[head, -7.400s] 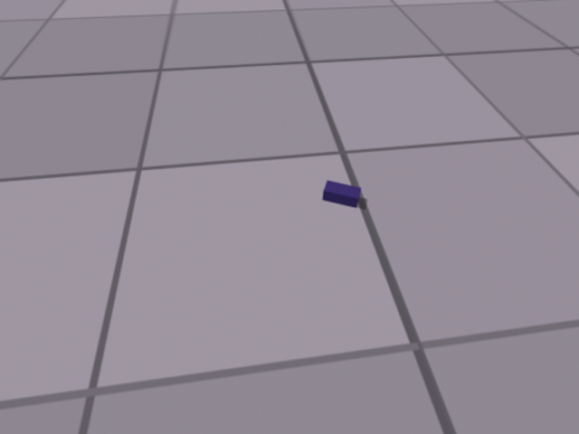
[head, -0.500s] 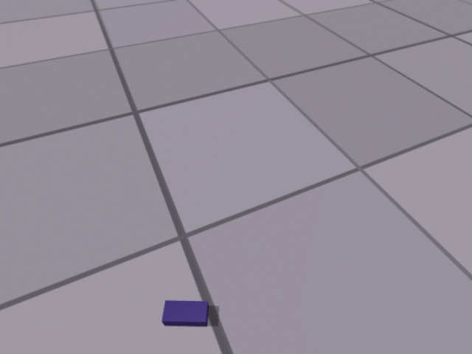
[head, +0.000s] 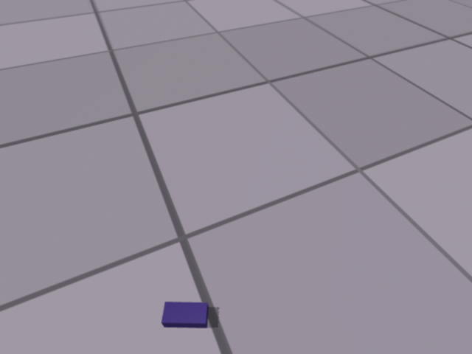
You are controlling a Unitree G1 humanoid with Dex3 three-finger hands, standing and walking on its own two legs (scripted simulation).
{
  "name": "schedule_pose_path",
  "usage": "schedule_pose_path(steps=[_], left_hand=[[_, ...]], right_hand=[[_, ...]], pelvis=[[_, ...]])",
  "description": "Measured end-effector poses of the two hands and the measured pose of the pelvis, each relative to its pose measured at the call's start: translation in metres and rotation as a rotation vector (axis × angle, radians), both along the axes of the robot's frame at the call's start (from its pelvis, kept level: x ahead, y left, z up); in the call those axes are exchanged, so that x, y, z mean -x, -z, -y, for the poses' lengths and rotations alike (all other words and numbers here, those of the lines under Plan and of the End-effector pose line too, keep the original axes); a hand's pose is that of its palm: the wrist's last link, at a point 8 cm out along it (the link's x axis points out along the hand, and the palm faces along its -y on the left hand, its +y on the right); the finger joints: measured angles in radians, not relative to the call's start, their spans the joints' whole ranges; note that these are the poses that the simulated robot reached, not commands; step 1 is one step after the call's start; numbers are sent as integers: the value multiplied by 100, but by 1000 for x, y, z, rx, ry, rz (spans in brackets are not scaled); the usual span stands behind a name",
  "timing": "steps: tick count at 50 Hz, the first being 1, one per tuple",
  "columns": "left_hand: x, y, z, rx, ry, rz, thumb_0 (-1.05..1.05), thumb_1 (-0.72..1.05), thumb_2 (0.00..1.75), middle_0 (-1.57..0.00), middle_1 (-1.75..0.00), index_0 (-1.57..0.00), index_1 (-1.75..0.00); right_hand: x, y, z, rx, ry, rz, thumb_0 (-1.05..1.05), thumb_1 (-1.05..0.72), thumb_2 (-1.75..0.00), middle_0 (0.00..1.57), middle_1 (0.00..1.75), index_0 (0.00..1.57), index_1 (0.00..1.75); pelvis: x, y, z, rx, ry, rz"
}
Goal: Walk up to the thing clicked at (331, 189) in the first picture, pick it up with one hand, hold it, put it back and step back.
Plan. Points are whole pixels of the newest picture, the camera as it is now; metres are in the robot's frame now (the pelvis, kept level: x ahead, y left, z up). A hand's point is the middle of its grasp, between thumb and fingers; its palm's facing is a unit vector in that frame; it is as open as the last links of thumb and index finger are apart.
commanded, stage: stand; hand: left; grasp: from above
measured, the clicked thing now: (185, 314) +0.39 +0.20 -0.75
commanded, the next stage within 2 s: rise first in 0.76 s
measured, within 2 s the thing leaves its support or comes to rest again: neither
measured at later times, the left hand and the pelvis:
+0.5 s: hand out of the picture +0.06 +0.26 -0.16, palm faces -0.02 -0.94 -0.34, open 7.4 cm; pelvis +0.00 +0.00 +0.00, yaw +0 degrees
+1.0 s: hand out of the picture +0.12 +0.25 -0.16, palm faces +0.04 -0.94 -0.33, open 7.9 cm; pelvis -0.01 +0.00 -0.01, yaw +0 degrees
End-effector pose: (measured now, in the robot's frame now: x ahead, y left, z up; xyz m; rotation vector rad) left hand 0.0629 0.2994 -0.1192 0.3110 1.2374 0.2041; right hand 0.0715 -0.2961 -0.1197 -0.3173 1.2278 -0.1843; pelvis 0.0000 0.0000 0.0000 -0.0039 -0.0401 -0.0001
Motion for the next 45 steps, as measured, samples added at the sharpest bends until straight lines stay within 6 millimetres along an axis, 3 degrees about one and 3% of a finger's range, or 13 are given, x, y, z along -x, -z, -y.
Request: schedule_pose_path(steps=[28, 45], left_hand=[[8, 1, -1, 1, -2, -21, 1, 90, 90, -21, -30, -20, -30], [-2, 0, 0, 0, -9, 2, 1, 89, 91, -20, -31, -20, -31]], right_hand=[[7, 2, -2, -3, 5, -19, 1, -90, -90, 20, 30, 21, 30], [-3, 1, -3, -5, 7, 9, 1, -91, -90, 20, 30, 21, 30]], pelvis=[[1, 0, -1, -1, 1, -3], [-2, 1, -1, -2, 1, -17]])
